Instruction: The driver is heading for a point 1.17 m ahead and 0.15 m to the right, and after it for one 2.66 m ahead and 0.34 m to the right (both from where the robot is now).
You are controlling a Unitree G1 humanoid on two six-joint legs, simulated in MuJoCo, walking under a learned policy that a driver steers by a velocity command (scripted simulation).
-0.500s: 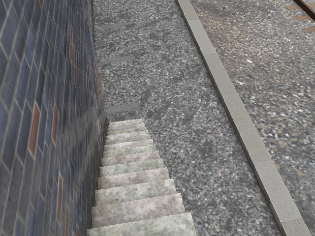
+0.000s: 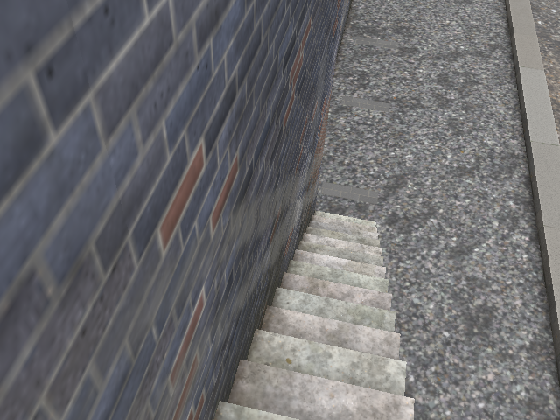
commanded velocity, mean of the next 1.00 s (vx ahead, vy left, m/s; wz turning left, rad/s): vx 0.43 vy -0.07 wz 0.14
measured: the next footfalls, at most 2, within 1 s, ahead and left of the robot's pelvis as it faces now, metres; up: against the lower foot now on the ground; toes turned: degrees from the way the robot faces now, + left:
left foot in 0.02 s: +0.10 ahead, +0.12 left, -0.20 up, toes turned +5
right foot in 0.46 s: +0.31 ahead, -0.16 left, -0.39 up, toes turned +5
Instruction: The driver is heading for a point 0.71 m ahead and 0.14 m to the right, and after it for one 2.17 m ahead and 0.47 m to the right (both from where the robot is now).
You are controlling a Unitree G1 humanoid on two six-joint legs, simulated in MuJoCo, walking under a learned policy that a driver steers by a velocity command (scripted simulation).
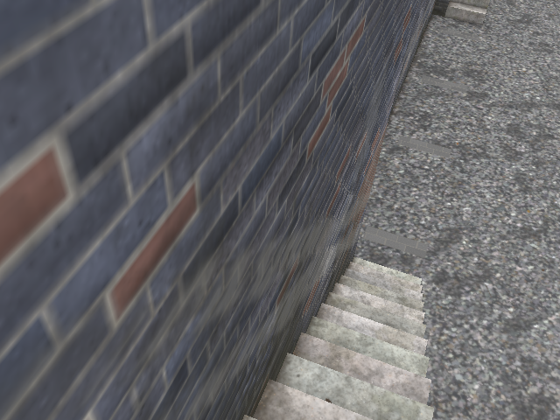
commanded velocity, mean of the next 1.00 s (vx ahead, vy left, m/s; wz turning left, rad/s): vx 0.22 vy -0.04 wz -0.31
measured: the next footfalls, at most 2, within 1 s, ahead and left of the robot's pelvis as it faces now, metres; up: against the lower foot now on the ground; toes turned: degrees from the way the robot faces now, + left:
left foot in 0.04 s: +0.14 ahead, +0.11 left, -0.19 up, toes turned +4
right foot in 0.52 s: +0.35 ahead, -0.23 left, -0.39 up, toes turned -13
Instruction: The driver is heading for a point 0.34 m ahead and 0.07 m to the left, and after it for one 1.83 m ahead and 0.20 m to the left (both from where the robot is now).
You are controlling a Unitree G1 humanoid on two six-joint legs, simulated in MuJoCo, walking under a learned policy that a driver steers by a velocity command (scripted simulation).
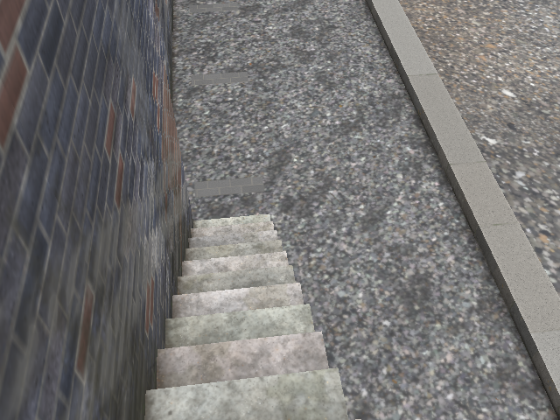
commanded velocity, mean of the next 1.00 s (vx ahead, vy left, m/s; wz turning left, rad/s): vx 0.15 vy -0.03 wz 0.43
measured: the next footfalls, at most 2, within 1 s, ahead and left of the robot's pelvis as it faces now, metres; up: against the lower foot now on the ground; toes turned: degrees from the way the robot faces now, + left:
left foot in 0.80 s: -0.01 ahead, +0.13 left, +0.00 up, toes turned +25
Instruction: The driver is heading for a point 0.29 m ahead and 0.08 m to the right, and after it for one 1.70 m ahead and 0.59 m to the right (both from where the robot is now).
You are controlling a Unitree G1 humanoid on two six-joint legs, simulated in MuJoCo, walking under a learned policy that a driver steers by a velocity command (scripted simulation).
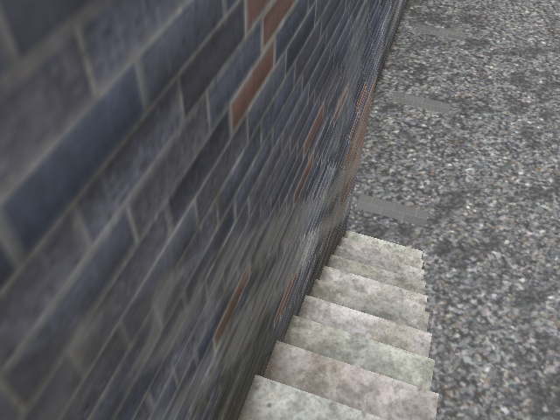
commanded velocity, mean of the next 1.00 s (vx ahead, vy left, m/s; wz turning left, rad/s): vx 0.18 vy -0.04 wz -0.43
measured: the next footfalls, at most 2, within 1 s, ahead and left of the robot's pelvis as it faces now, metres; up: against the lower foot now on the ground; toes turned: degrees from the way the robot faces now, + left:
right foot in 0.26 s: +0.15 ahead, -0.20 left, -0.19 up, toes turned -26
left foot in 0.80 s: +0.23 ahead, +0.03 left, -0.19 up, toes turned -12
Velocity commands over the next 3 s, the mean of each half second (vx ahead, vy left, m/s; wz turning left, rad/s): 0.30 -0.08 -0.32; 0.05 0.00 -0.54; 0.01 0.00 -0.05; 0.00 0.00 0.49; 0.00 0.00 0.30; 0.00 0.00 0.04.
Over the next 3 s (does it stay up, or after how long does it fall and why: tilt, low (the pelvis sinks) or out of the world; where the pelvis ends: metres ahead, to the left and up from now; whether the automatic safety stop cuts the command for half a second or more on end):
stays up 0.13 -0.12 -0.16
